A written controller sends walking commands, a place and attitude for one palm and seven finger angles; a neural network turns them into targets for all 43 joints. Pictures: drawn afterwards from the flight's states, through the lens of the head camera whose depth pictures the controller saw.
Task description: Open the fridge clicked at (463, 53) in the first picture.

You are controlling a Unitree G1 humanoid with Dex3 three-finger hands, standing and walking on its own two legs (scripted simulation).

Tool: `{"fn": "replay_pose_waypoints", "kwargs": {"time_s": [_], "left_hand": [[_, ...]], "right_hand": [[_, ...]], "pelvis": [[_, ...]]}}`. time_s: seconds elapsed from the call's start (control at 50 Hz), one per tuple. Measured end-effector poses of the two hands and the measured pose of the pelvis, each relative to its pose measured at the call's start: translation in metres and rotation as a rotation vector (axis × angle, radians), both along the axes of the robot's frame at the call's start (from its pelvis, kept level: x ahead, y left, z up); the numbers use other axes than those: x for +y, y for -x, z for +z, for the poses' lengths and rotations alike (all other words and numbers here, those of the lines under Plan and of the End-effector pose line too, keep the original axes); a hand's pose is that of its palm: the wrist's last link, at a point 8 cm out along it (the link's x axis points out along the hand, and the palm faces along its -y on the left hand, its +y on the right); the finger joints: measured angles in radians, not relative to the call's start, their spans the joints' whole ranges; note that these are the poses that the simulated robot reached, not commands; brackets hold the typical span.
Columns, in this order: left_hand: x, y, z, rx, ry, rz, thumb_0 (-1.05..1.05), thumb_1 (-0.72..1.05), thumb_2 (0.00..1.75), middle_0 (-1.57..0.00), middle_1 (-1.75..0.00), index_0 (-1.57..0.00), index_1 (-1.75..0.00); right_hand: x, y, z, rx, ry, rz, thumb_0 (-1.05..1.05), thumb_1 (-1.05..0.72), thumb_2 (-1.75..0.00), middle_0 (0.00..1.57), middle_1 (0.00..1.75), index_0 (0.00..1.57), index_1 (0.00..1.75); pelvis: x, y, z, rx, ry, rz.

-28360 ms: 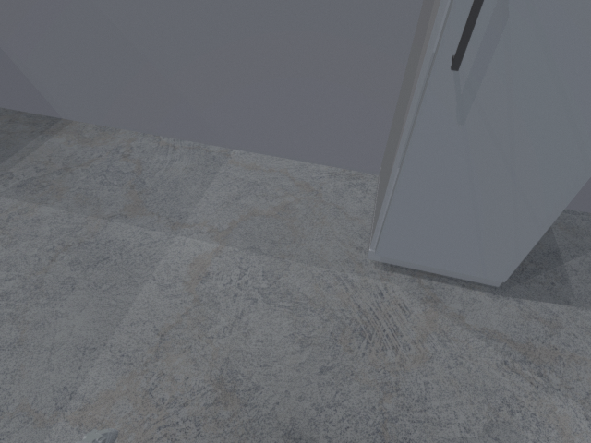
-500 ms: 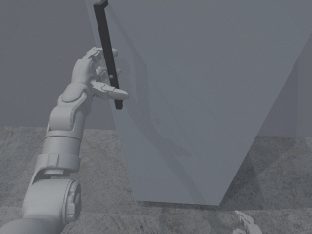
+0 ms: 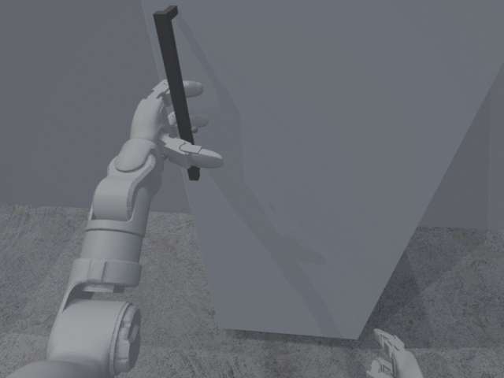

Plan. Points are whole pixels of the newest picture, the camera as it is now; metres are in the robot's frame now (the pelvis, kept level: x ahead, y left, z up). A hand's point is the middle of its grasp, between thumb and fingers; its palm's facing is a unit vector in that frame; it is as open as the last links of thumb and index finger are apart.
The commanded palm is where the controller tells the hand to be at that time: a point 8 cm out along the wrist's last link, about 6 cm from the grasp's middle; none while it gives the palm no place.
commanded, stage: slide the fingers in behind the handle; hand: left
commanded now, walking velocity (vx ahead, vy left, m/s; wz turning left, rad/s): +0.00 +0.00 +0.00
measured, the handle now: (184, 105) +0.45 +0.14 +0.25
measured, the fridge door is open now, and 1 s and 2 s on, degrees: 0 0 0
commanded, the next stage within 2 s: grip the handle and tug to test in 0.38 s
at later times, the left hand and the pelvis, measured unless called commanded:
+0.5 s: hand (195, 128) +0.40 +0.12 +0.24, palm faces -0.01 -1.00 -0.01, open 14.0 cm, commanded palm +0.38 +0.16 +0.24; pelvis +0.00 +0.00 +0.00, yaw +1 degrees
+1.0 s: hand (192, 129) +0.40 +0.12 +0.24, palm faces -0.01 -1.00 +0.01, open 8.2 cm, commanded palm +0.37 +0.16 +0.24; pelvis +0.00 +0.01 +0.00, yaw +0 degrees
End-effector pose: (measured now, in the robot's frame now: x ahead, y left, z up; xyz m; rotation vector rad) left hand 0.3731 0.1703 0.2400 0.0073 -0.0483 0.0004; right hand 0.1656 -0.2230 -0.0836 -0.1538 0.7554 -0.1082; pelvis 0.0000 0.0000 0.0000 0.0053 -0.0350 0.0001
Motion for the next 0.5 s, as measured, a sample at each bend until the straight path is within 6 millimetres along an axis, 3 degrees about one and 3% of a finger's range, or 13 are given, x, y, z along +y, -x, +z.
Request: {"fn": "replay_pose_waypoints", "kwargs": {"time_s": [0.2, 0.5], "left_hand": [[0.002, -0.001, 0.0, 0.011, 0.004, -0.015, -0.01, -0.5, 0.3, -0.29, -1.2, -0.28, -1.2], [0.0, -0.005, -0.001, 0.017, 0.002, -0.01, -0.01, -0.5, 0.3, -0.3, -1.2, -0.29, -1.2]], "right_hand": [[-0.003, -0.003, 0.0, 0.008, 0.015, 0.006, 0.02, -0.9, -0.89, 0.2, 0.3, 0.2, 0.3], [-0.002, 0.01, -0.006, 0.041, 0.015, -0.007, 0.02, -0.9, -0.89, 0.2, 0.3, 0.2, 0.3]], "pelvis": [[-0.002, 0.001, 0.0, 0.001, 0.0, 0.008], [0.001, 0.003, 0.0, 0.003, 0.002, 0.009]]}}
